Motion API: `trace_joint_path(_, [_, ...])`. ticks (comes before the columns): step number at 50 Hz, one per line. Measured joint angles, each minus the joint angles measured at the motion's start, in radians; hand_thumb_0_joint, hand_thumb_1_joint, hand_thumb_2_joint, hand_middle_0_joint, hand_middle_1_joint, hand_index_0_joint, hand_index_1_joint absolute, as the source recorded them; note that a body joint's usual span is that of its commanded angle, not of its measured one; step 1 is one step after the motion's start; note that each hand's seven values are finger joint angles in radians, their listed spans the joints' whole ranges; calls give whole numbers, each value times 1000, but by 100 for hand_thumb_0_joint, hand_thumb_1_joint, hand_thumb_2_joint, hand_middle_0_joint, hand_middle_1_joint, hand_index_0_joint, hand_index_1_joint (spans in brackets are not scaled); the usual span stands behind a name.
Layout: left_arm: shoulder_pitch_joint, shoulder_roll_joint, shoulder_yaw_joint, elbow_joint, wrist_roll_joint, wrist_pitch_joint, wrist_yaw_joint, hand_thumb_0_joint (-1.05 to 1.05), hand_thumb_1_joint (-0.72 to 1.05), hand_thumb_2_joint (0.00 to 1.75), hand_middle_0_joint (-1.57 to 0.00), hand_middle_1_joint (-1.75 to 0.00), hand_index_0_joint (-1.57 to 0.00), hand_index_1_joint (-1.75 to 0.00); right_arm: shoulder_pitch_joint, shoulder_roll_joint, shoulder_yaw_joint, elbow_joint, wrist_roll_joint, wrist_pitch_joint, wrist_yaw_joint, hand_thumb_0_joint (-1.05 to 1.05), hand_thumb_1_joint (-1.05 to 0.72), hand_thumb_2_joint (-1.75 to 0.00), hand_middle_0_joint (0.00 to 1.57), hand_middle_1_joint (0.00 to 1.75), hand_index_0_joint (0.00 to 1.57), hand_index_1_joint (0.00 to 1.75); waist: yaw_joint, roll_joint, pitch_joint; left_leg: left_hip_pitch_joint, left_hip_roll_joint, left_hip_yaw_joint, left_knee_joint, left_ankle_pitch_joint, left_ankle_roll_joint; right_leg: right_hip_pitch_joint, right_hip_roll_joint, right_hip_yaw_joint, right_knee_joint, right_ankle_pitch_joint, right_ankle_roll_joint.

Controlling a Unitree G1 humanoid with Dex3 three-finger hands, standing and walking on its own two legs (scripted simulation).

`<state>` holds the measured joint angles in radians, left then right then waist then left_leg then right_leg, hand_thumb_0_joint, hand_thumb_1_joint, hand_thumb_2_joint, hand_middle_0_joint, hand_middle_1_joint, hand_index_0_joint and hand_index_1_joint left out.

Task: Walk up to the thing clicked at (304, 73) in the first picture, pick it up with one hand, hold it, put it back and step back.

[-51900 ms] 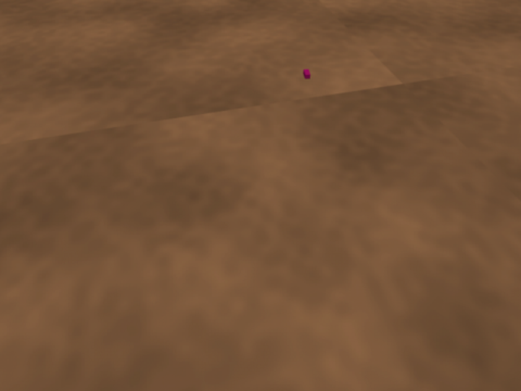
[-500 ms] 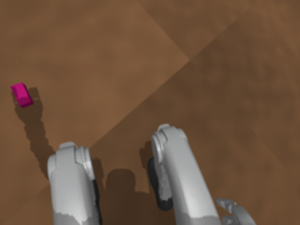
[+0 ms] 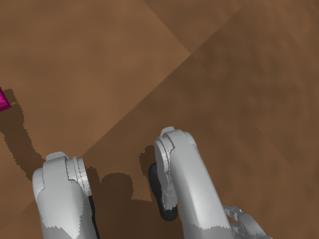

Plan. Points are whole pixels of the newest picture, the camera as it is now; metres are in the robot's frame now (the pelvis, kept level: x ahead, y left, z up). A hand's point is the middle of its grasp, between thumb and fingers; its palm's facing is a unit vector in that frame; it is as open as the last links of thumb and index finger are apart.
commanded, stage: approach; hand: left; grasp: from above
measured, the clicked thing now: out of the picture +0.52 +0.35 -0.34
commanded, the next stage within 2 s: rest palm in 0.02 s
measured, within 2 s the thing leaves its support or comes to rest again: neither
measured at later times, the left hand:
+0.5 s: hand out of the picture +0.51 +0.32 -0.25, palm faces -0.28 -0.30 -0.91, open 14.6 cm
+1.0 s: hand (0, 101) +0.49 +0.32 -0.28, palm faces -0.34 -0.26 -0.90, open 14.6 cm
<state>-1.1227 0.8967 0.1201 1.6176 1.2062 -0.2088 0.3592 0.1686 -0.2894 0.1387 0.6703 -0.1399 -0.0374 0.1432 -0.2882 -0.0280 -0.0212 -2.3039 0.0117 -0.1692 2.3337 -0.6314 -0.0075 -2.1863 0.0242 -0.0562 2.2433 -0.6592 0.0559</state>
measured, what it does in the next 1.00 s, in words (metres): stands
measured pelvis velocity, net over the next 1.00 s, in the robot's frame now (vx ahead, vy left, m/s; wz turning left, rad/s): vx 0.01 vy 0.01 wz -0.11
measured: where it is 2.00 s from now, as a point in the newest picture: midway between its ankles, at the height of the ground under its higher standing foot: (128, 214)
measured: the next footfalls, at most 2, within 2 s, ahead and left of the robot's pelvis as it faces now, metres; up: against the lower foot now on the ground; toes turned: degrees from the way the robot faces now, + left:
none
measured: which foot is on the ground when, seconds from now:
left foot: down 0.00-1.00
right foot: down 0.00-1.00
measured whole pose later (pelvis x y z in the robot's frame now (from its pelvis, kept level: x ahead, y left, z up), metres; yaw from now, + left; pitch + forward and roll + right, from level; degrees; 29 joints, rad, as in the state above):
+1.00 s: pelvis +0.01 +0.01 -0.04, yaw -6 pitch +28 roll -15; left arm -1.18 1.06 0.19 1.82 1.15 -0.09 0.63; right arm 0.12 -0.36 0.28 0.68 -0.23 -0.25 0.26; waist -0.39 -0.15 0.16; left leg -2.35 0.03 -0.28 2.53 -0.70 0.00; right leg -2.20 0.08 -0.13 2.35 -0.68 0.07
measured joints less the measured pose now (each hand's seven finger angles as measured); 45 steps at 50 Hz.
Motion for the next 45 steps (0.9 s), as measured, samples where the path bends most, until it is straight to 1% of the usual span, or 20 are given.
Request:
trace_joint_path(4, [-36, 41, 48, 117, -12, 15, 110, 0, -58, 93, -4, -96, -4, -95, -7, -5, 31, 5, -38, -52, 14, 0, -87, -89, 20, 30, 20, 30, -31, -30, 49, -34, -2, -19, 50, 0, -6, -30, 8, -10, 42, 4, 6])
trace_joint_path(8, [-56, 75, 109, 177, -23, 47, 209, 0, -55, 92, -6, -99, -7, -98, -10, -9, 58, 17, -75, -96, 33, 0, -88, -89, 20, 30, 20, 30, -58, -62, 101, -60, -3, -38, 94, -4, -11, -54, 17, -22, 75, 7, 13])
trace_joint_path(10, [-64, 84, 130, 182, -38, 73, 246, 0, -53, 91, -7, -100, -8, -98, -9, -9, 67, 27, -91, -112, 45, 0, -88, -89, 20, 30, 20, 30, -68, -76, 125, -69, -3, -47, 111, -9, -14, -61, 20, -27, 87, 5, 14])
trace_joint_path(13, [-67, 88, 169, 153, -65, 115, 275, 0, -53, 91, -7, -100, -8, -99, -4, -11, 77, 41, -105, -135, 68, 0, -88, -89, 20, 30, 20, 30, -80, -88, 152, -77, -2, -57, 133, -22, -15, -66, 24, -34, 101, -4, 16])
trace_joint_path(15, [-60, 88, 189, 118, -83, 141, 280, 0, -54, 92, -7, -99, -8, -98, 4, -13, 81, 48, -106, -145, 85, 0, -89, -89, 19, 30, 20, 30, -86, -87, 158, -80, 1, -64, 145, -36, -16, -70, 28, -38, 108, -13, 16])
trace_joint_path(17, [-51, 85, 192, 82, -105, 166, 273, 0, -55, 94, -7, -99, -7, -98, 13, -15, 81, 54, -103, -151, 100, 0, -89, -89, 19, 30, 20, 30, -89, -79, 157, -81, 3, -68, 155, -52, -15, -70, 30, -42, 113, -24, 15])
trace_joint_path(19, [-38, 79, 188, 51, -125, 185, 254, 0, -56, 95, -8, -98, -7, -98, 21, -16, 80, 59, -97, -154, 115, 0, -90, -90, 19, 30, 20, 30, -89, -67, 151, -79, 7, -72, 163, -69, -14, -68, 33, -44, 116, -35, 18])
trace_joint_path(23, [2, 78, 199, 29, -149, 210, 209, 0, -57, 98, -8, -96, -6, -97, 29, -16, 73, 56, -81, -159, 136, 0, -90, -90, 20, 30, 20, 30, -88, -34, 135, -72, 14, -76, 169, -93, -11, -62, 36, -48, 116, -50, 16])
trace_joint_path(26, [21, 77, 174, 44, -171, 220, 168, 0, -58, 99, -7, -95, -6, -97, 28, -17, 74, 45, -69, -159, 146, 0, -91, -90, 20, 30, 20, 30, -82, -21, 131, -62, 19, -73, 166, -98, -8, -55, 38, -46, 113, -52, 19])
trace_joint_path(28, [27, 82, 163, 59, -181, 210, 148, 0, -58, 100, -7, -94, -5, -96, 20, -20, 83, 38, -63, -163, 150, 0, -91, -90, 20, 30, 20, 30, -77, -21, 134, -56, 21, -74, 164, -95, -7, -49, 40, -46, 109, -48, 26])
trace_joint_path(31, [28, 94, 146, 86, -178, 178, 132, 0, -59, 102, -8, -93, -5, -96, 6, -27, 93, 30, -62, -173, 149, 0, -91, -90, 20, 30, 20, 30, -73, -31, 144, -49, 20, -79, 164, -86, -8, -41, 42, -50, 107, -38, 28])
trace_joint_path(33, [21, 103, 136, 109, -166, 151, 132, 0, -59, 102, -8, -93, -5, -95, -4, -33, 100, 25, -63, -177, 146, 0, -91, -90, 20, 30, 20, 30, -71, -43, 151, -46, 19, -83, 166, -79, -9, -37, 42, -54, 107, -32, 26])
trace_joint_path(35, [11, 113, 119, 131, -146, 125, 141, 0, -59, 103, -8, -92, -5, -95, -14, -41, 107, 21, -67, -179, 140, 0, -91, -90, 20, 30, 20, 30, -70, -56, 156, -44, 17, -88, 170, -74, -10, -33, 43, -58, 108, -26, 24])
trace_joint_path(40, [-16, 135, 87, 175, -89, 79, 195, 0, -59, 103, -9, -92, -5, -95, -36, -60, 123, 17, -78, -187, 124, 0, -91, -90, 19, 30, 20, 30, -74, -87, 167, -42, 16, -99, 181, -68, -9, -26, 47, -67, 110, -18, 16])
trace_joint_path(42, [-26, 144, 83, 188, -71, 74, 220, 0, -59, 103, -9, -92, -6, -95, -44, -65, 128, 15, -83, -192, 119, 0, -91, -90, 19, 30, 20, 30, -79, -97, 171, -42, 17, -102, 185, -69, -6, -23, 49, -69, 110, -16, 17])
trace_joint_path(45, [-39, 153, 78, 198, -54, 84, 250, 0, -59, 103, -10, -92, -6, -95, -50, -68, 132, 14, -89, -200, 115, 0, -91, -90, 19, 30, 20, 30, -87, -110, 175, -43, 18, -105, 189, -70, -3, -21, 51, -72, 107, -16, 15])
